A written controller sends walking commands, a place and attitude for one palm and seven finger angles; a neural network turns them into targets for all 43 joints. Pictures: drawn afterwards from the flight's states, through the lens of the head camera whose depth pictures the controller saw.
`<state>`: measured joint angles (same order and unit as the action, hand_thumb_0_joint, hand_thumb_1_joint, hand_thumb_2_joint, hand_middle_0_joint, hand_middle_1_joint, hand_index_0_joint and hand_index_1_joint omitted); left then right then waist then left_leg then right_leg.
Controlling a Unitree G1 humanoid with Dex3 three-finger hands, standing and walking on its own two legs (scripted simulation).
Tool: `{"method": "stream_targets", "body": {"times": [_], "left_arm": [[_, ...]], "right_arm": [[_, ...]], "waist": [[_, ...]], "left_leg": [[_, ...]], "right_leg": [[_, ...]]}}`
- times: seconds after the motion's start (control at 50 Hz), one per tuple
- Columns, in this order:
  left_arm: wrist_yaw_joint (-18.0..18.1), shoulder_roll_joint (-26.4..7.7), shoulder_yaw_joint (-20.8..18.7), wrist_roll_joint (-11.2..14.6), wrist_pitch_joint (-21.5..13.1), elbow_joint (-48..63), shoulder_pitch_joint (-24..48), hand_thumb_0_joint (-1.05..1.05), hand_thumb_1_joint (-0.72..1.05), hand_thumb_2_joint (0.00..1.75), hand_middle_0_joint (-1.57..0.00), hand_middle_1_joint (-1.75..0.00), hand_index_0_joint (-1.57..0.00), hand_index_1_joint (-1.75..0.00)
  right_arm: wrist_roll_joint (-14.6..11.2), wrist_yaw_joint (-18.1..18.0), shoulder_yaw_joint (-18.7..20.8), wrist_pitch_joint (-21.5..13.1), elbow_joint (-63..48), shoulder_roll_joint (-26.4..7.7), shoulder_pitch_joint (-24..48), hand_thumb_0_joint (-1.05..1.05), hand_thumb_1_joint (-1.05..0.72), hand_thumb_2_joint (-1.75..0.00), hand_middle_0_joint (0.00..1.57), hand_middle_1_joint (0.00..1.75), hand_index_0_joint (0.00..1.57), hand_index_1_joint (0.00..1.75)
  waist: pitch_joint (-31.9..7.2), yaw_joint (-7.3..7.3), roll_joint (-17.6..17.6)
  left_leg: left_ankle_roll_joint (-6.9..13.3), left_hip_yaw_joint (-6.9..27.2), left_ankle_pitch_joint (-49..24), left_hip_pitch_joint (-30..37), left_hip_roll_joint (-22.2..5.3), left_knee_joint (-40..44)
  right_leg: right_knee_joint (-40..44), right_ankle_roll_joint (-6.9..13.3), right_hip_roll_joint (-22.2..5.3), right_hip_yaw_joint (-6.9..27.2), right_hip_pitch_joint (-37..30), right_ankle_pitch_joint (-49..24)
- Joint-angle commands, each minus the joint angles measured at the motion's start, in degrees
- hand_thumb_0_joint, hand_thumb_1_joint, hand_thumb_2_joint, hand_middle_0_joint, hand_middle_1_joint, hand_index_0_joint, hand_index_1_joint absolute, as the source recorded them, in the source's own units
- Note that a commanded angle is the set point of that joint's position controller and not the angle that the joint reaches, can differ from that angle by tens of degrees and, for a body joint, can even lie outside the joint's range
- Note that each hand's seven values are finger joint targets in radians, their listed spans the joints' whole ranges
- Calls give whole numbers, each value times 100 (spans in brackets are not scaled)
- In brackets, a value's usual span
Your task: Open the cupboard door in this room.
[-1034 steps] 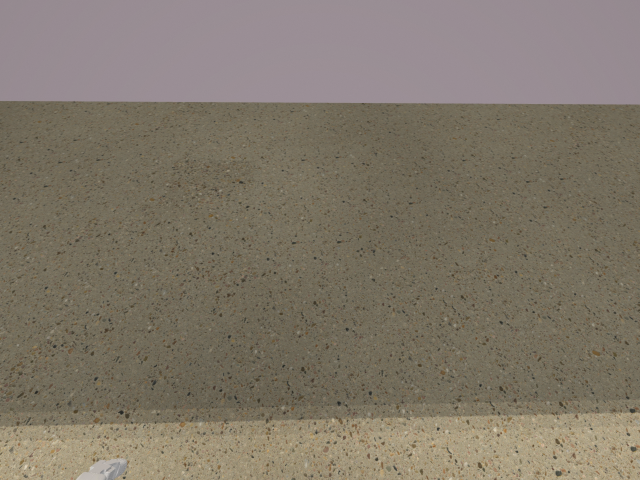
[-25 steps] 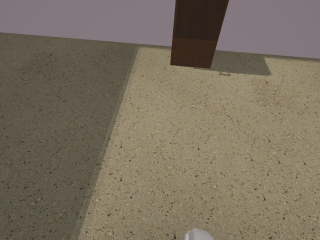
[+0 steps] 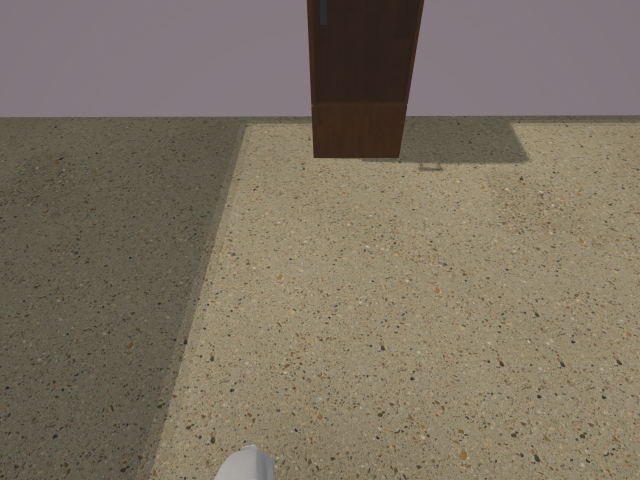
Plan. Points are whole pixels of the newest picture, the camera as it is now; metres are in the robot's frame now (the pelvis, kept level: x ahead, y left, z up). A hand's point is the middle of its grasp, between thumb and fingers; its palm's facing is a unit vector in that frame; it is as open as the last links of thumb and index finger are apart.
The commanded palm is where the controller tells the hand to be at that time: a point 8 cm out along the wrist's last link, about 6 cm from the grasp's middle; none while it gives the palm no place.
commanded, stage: turn or walk to find it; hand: left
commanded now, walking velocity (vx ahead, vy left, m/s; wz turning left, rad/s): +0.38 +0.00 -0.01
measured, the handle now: (323, 0) +1.67 +0.06 -0.02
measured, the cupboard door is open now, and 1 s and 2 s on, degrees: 0 0 0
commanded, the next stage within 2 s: stand and wait in 0.76 s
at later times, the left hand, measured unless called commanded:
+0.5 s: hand (189, 407) +0.26 +0.23 -0.17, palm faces +0.04 -0.98 -0.17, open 7.4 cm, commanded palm none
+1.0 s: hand (251, 308) +0.44 +0.16 -0.16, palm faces +0.04 -0.97 -0.24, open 7.2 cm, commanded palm none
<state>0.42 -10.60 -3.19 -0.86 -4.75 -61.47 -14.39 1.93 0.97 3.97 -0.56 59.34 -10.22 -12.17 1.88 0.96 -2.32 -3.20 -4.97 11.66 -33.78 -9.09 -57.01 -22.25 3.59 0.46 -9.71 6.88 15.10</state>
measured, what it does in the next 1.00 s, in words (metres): walks ahead: left foot, then right foot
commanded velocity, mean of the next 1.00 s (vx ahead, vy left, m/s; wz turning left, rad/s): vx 0.28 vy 0.00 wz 0.00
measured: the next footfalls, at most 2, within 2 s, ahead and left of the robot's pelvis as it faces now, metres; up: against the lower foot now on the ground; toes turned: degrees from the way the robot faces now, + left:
left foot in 0.22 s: +0.25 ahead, +0.15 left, +0.00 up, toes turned +11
right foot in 0.70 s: +0.44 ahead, -0.13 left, +0.00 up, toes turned -8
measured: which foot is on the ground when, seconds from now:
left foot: up 0.00-0.20, down 0.22-0.72, up 0.74-1.00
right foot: down 0.00-0.24, up 0.26-0.68, down 0.70-1.00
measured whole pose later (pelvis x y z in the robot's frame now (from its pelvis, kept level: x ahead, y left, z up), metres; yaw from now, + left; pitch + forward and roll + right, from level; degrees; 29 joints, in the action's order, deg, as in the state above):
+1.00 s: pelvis +0.40 -0.03 +0.00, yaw +0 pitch +0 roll +0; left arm 1.0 -9.0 -1.9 -0.8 -4.3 -61.7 -13.4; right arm 1.4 -0.1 3.4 -0.5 60.0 -10.8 -10.5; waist 2.9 0.5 -2.3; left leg -2.9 -4.5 14.4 -29.2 -6.7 -50.4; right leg -23.4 2.8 -1.7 -11.6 8.8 14.3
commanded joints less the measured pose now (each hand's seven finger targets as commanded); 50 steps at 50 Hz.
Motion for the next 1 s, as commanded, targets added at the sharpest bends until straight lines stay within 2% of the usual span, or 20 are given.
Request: {"method": "stream_targets", "body": {"times": [0.0,0.1,0.14,0.16,0.18,0.2,0.22,0.28,0.36,0.48,0.6,0.62,0.66,0.68,0.7,0.72,0.76,0.8,0.84,0.98], "left_arm": [[38,-644,-16,-18,-117,1,-481,0,90,90,-20,-30,-20,-30],[56,-794,-28,-36,-57,-198,-784,0,90,90,-20,-30,-20,-30],[45,-913,-60,-26,-32,-208,-694,0,90,90,-20,-30,-20,-30],[44,-868,-45,-7,-20,-216,-695,0,90,90,-20,-30,-20,-30],[12,-738,-21,23,-22,-163,-738,0,90,90,-20,-30,-20,-30],[-62,-428,28,74,-8,-50,-961,0,90,90,-20,-30,-20,-30],[-53,-448,53,47,-31,137,-642,0,90,90,-20,-30,-20,-30],[-136,-325,14,-36,72,125,-80,0,90,90,-20,-30,-20,-30],[-143,-17,-2,-89,342,15,-560,0,90,90,-20,-30,-20,-30],[-191,-78,-55,-69,399,484,252,0,90,90,-20,-30,-20,-30],[-212,-128,-33,-59,270,748,929,0,90,90,-20,-30,-20,-30],[-214,-144,-53,-74,239,708,831,0,90,90,-20,-30,-20,-30],[-179,-483,-123,-97,135,298,-407,0,90,90,-20,-30,-20,-30],[-111,-1038,-248,-130,43,25,-1252,0,90,90,-20,-30,-20,-30],[-42,-1595,-346,-51,31,-133,-1833,0,90,90,-20,-30,-20,-30],[-1,-1523,-355,7,33,-71,-1443,0,90,90,-20,-30,-20,-30],[10,-860,-160,15,48,162,-462,0,90,90,-20,-30,-20,-30],[41,-448,-17,0,-3,204,-125,0,90,90,-20,-30,-20,-30],[63,-251,21,-29,-42,203,-134,0,90,90,-20,-30,-20,-30],[86,-469,133,2,19,-14,-333,0,90,90,-20,-30,-20,-30]], "right_arm": [[-45,122,-28,-123,-466,-220,394,0,-90,-90,20,30,20,30],[-58,150,-66,-178,-675,-313,957,0,-90,-90,20,30,20,30],[-31,105,-52,-226,-564,-422,517,0,-90,-90,20,30,20,30],[-3,51,-16,-268,-361,-551,-77,0,-90,-90,20,30,20,30],[38,-12,76,-312,-106,-903,-973,0,-90,-90,20,30,20,30],[86,-73,251,-325,65,-1632,-1708,0,-90,-90,20,30,20,30],[-9,-96,257,-266,144,-1704,-1863,0,-90,-90,20,30,20,30],[-46,-120,67,-321,-110,-902,-731,0,-90,-90,20,30,20,30],[-82,-140,0,-409,-98,-571,-471,0,-90,-90,20,30,20,30],[-86,-149,90,-443,49,-612,-894,0,-90,-90,20,30,20,30],[-25,-137,130,-365,237,-670,-1243,0,-90,-90,20,30,20,30],[-10,-144,119,-336,247,-661,-1258,0,-90,-90,20,30,20,30],[-58,-128,105,-316,285,-612,-1174,0,-90,-90,20,30,20,30],[-117,-70,47,-340,217,-344,-1272,0,-90,-90,20,30,20,30],[-139,-47,-35,-311,-82,-174,-1067,0,-90,-90,20,30,20,30],[-142,-77,-9,-253,-78,-311,-833,0,-90,-90,20,30,20,30],[-94,-71,39,-230,-33,-229,-472,0,-90,-90,20,30,20,30],[-56,-65,-9,-121,137,-31,-809,0,-90,-90,20,30,20,30],[-40,-78,-39,-23,199,37,-984,0,-90,-90,20,30,20,30],[-102,-60,-192,-26,-22,-7,-144,0,-90,-90,20,30,20,30]], "waist": [[396,-175,745],[580,-296,648],[281,-30,559],[-27,243,399],[-680,587,-165],[-1319,722,-1577],[-1347,743,-1637],[-127,267,-442],[162,-189,-476],[356,-110,-275],[338,71,-382],[269,21,-359],[-395,-554,187],[-1015,-867,1292],[-1075,-906,2117],[-1029,-836,1928],[-35,-456,741],[69,-111,687],[56,38,901],[-87,-119,1102]], "left_leg": [[38,75,-302,-269,-113,1027],[258,-79,-77,272,80,1872],[344,-386,101,1035,382,2292],[417,-475,-111,2114,549,2613],[627,40,-296,3655,158,2890],[1179,2093,-383,4988,-1323,3231],[1458,2827,28,4812,-1867,3933],[1163,1824,829,2901,-1409,4457],[924,544,484,1803,-848,4802],[1177,295,66,2343,-824,4924],[1115,285,-305,2601,-906,4367],[1031,256,-395,2547,-825,4123],[677,-193,-1037,2317,-340,2526],[448,-513,-106,1085,100,858],[296,-342,2222,-261,747,-663],[365,431,1962,-409,450,-1375],[347,550,868,-445,74,-1567],[218,421,433,149,29,-1104],[83,292,411,388,65,-607],[17,-61,103,907,339,1459]], "right_leg": [[1131,540,-1690,1049,-209,-1456],[910,479,-1801,1085,-528,-1906],[179,382,-1662,786,-644,-2835],[-704,235,-1448,572,-262,-3264],[-2034,-15,-1089,333,586,-2757],[-3898,-289,-287,10,2101,108],[-4871,-251,-148,557,2688,1806],[-5092,-257,-823,943,2892,720],[-4683,-426,-924,786,2403,-130],[-3318,-617,-1056,673,2898,-645],[-1504,-534,-746,294,1971,-305],[-1193,-501,-643,196,1587,-317],[-448,-365,-446,103,-161,-557],[-127,-16,-1599,1415,-1647,-326],[416,460,-2783,3302,-2214,-1013],[664,508,-2881,3367,-1674,-683],[855,380,-2431,2408,-351,-141],[935,230,-2026,1395,329,-1299],[836,236,-1813,839,507,-2465],[477,305,-1552,464,-57,-3882]]}}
